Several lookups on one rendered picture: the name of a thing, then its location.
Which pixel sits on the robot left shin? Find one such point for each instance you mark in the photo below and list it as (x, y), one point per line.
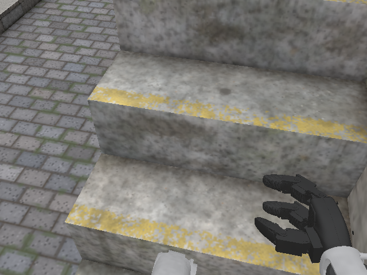
(159, 254)

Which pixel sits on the robot left thigh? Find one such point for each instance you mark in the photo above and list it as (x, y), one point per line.
(174, 263)

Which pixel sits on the right robot hand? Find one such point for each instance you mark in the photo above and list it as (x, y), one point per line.
(319, 228)

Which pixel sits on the right robot forearm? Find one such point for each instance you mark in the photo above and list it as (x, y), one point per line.
(342, 260)

